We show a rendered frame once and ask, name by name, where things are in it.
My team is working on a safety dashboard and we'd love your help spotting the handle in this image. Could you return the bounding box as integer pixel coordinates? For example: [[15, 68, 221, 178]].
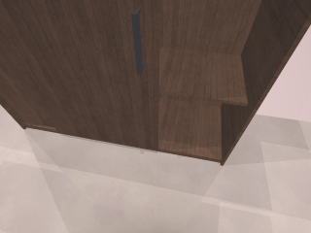
[[131, 8, 144, 75]]

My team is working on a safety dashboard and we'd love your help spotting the wardrobe door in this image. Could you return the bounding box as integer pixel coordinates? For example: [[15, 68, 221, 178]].
[[0, 51, 53, 127], [0, 0, 160, 150]]

